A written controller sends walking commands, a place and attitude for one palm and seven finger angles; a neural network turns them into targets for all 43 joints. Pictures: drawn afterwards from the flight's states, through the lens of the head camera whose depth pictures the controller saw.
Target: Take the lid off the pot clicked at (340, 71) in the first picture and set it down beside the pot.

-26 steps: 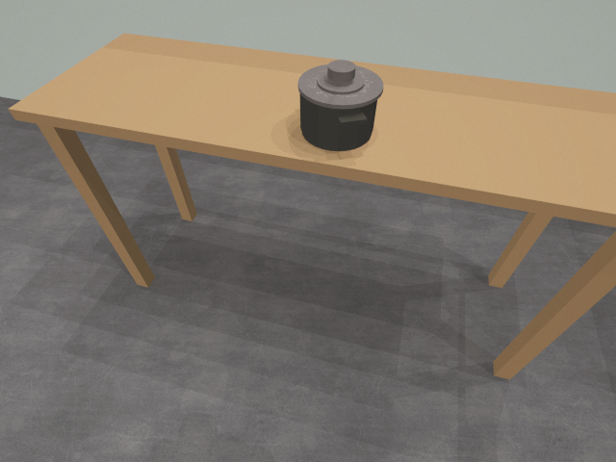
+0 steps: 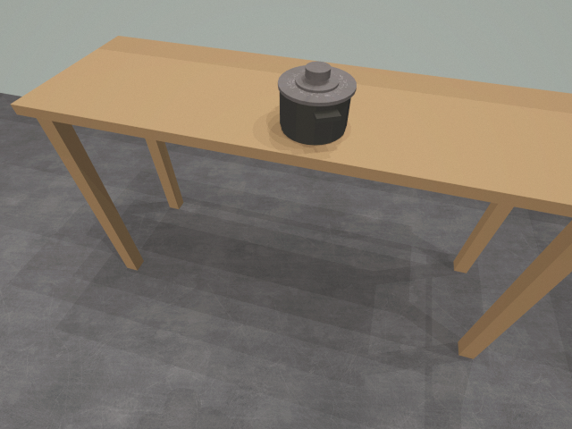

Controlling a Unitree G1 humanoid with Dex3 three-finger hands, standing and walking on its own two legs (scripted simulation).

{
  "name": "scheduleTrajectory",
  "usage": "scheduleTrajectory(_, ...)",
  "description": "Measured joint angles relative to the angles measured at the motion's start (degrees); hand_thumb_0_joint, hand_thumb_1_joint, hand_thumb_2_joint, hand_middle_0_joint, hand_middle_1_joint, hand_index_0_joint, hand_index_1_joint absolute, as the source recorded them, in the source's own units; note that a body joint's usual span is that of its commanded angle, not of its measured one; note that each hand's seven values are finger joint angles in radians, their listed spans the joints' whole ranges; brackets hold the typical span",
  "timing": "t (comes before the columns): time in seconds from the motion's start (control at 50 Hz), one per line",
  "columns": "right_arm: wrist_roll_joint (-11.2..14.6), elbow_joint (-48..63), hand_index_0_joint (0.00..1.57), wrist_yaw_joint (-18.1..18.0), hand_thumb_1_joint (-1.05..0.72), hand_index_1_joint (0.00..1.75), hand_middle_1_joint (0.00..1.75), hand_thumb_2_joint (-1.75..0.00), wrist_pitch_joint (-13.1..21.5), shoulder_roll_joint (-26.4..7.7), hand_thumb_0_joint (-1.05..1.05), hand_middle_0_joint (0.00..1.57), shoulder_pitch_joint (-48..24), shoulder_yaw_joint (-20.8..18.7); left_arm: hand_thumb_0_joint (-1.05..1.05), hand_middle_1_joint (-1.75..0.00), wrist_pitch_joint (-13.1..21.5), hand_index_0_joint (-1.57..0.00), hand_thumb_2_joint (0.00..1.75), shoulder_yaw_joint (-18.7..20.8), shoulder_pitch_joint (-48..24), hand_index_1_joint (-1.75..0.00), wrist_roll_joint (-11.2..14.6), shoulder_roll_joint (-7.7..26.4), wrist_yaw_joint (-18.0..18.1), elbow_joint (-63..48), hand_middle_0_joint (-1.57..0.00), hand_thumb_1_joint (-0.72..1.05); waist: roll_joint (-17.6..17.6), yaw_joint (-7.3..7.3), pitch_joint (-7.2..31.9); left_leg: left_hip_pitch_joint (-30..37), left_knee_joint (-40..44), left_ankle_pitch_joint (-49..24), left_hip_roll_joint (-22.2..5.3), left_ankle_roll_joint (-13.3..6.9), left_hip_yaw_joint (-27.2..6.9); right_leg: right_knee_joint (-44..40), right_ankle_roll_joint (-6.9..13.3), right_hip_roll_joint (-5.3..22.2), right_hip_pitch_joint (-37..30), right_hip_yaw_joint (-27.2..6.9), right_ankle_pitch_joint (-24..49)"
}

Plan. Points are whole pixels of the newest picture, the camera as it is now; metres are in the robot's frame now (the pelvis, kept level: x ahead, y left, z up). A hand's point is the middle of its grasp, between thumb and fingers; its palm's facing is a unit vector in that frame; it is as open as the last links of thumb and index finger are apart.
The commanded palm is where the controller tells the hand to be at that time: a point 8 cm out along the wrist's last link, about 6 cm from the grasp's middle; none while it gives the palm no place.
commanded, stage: look at it before walking up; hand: left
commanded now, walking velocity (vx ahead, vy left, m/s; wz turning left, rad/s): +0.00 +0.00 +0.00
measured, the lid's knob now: (317, 71) +0.76 -0.02 +0.14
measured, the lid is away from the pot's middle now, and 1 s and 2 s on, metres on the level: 0.00 0.00 0.00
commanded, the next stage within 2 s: turn to face it in 0.12 s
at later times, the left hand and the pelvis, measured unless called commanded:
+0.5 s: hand out of the picture +0.00 +0.17 -0.18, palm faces +0.01 -0.98 -0.19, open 7.3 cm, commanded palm none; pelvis +0.00 +0.00 -0.01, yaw -4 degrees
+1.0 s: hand out of the picture +0.10 +0.17 -0.17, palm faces -0.12 -0.96 -0.25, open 7.4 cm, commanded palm none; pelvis +0.01 -0.02 -0.02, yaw -11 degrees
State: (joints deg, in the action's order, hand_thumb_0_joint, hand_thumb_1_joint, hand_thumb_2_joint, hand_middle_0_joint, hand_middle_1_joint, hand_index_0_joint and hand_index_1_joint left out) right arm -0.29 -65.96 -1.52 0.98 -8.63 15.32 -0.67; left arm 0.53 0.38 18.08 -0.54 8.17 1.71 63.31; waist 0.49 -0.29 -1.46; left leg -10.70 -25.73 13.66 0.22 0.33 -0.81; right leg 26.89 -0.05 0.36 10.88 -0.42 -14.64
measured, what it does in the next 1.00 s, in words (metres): stands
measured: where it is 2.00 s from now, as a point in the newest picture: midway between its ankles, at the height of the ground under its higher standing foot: outside the picture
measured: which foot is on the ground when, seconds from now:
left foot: down 0.00-0.98, up 1.00-1.00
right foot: down 0.00-1.00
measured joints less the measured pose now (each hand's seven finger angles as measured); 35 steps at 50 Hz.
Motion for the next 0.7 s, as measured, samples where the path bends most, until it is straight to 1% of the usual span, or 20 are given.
scheduleTrajectory(0.3,-0.09,-0.28,0.20,-0.15,-0.91,0.30,0.30,-0.90,-0.02,0.34,0.00,0.20,1.04,-0.06,0.00,-0.30,-0.08,-0.20,0.90,0.27,0.51,-0.30,0.04,-0.27,-0.04,-0.02,-0.20,0.91,-0.02,-0.09,-0.37,-0.29,-0.12,0.20,-0.21,0.11,0.13,0.10,0.16,-0.21,0.37,-0.13,-0.11)
scheduleTrajectory(0.48,-0.22,1.78,0.20,-0.53,-0.91,0.30,0.30,-0.90,-0.46,0.28,0.00,0.20,0.17,-1.05,0.00,-0.30,-1.47,-0.20,0.90,1.53,0.38,-0.30,-0.12,-0.54,-0.76,-1.38,-0.20,0.91,0.07,-0.35,-0.94,-1.93,-3.81,2.54,-1.43,0.27,2.77,4.07,0.44,-1.52,3.28,-2.74,-1.39)
scheduleTrajectory(0.62,-0.38,4.02,0.20,-0.50,-0.91,0.30,0.30,-0.90,-0.99,-0.53,0.00,0.20,-0.57,-1.82,0.00,-0.30,-1.87,-0.20,0.90,2.37,-0.85,-0.30,-0.32,0.20,-1.12,-3.78,-0.20,0.91,0.48,-0.17,-1.07,-3.66,-6.77,4.23,-2.48,0.62,4.38,7.34,0.84,-2.67,5.87,-4.31,-2.56)
scheduleTrajectory(0.7,-0.38,5.10,0.20,-0.52,-0.91,0.30,0.30,-0.90,-1.15,-1.44,0.00,0.20,-1.05,-2.13,0.00,-0.30,-1.96,-0.20,0.90,2.57,-1.83,-0.30,-0.26,0.50,-1.12,-5.06,-0.20,0.91,0.83,0.23,-1.00,-4.70,-8.51,5.16,-2.94,0.68,4.73,8.30,0.92,-3.12,6.73,-4.67,-2.95)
